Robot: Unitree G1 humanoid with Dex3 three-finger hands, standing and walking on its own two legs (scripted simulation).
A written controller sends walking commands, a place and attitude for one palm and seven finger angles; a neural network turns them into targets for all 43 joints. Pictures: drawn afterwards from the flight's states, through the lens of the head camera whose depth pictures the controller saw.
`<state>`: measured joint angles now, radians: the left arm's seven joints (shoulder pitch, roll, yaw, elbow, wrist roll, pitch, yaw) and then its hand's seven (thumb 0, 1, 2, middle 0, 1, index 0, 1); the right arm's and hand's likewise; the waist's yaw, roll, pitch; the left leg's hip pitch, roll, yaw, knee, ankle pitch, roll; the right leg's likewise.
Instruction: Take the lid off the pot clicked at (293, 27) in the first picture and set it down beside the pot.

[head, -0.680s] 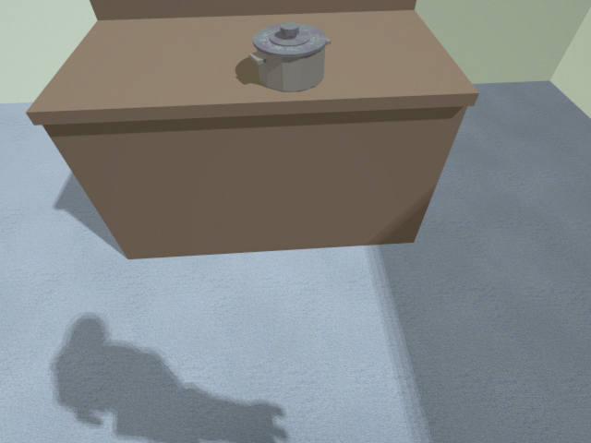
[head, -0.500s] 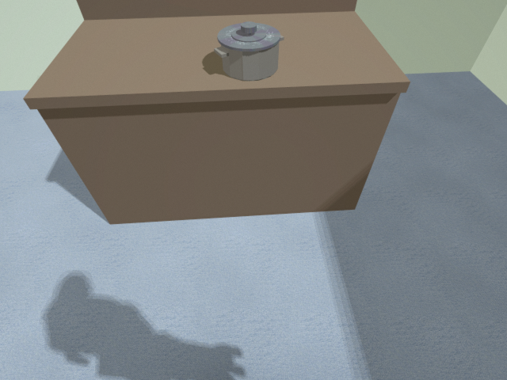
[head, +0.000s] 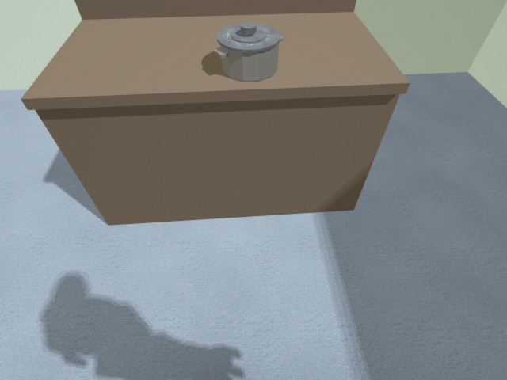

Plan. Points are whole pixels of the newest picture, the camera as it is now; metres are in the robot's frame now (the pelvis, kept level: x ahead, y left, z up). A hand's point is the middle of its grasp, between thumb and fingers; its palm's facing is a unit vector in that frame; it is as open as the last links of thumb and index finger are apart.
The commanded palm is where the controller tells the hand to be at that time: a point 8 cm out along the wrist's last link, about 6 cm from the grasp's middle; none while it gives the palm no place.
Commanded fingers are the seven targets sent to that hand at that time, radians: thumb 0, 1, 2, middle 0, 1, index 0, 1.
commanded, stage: walk to a spot facing it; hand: left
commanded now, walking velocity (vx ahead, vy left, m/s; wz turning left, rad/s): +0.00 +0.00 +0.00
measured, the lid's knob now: (248, 28) +1.08 +0.08 +0.08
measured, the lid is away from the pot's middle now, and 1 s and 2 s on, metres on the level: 0.00 0.00 0.00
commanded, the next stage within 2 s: turn to face it in 0.80 s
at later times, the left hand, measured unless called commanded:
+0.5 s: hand out of the picture +0.13 +0.15 -0.18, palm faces -0.12 -0.96 -0.25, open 7.4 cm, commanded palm none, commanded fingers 0.00 0.90 0.90 -0.20 -0.30 -0.20 -0.30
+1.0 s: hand (220, 319) +0.28 +0.09 -0.20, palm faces -0.26 -0.94 -0.20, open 7.4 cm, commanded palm none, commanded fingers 0.00 0.90 0.90 -0.20 -0.30 -0.20 -0.30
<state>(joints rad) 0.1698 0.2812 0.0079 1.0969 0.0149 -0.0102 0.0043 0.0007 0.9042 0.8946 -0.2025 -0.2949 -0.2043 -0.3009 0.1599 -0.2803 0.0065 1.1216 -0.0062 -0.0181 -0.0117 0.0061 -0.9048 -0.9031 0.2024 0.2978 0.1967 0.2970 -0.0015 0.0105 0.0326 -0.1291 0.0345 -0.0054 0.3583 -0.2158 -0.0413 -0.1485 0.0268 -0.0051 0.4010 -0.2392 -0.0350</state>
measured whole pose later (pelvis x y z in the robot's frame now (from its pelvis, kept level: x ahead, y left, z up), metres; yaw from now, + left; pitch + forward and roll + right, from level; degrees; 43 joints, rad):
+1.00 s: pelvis +0.29 -0.10 -0.03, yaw -23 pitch -1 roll +0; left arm 0.49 0.15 0.05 1.07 0.01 -0.06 0.02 0.00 0.90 0.89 -0.20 -0.30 -0.20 -0.30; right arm 0.07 -0.13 -0.01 0.90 -0.02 -0.07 0.01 0.00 -0.91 -0.90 0.20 0.30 0.20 0.30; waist 0.04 -0.01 0.05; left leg -0.41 0.01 0.10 0.62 -0.18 0.08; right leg -0.08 0.09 0.05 0.82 -0.47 -0.07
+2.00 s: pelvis +0.39 -0.16 -0.01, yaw +6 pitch -1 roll +0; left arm 0.34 0.26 0.07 1.02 0.03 0.05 0.00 0.00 0.91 0.90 -0.20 -0.29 -0.20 -0.30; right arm 0.13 -0.19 -0.01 0.91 -0.01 0.00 0.00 0.00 -0.91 -0.90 0.20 0.30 0.20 0.30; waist 0.06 -0.05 0.06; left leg -0.20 -0.03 0.01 0.50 -0.29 0.04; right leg -0.43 -0.07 -0.06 1.05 -0.43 0.02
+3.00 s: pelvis +0.60 -0.14 -0.01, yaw +6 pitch -1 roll +0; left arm 0.24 0.21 0.07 1.01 0.02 0.06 0.04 0.00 0.91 0.90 -0.20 -0.29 -0.20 -0.30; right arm 0.08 -0.12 -0.03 0.98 -0.01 0.02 -0.03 -0.01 -0.92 -0.90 0.20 0.30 0.20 0.30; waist 0.03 -0.02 0.10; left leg -0.29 0.02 0.12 0.46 -0.16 0.04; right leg -0.40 -0.03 0.02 0.98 -0.48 0.03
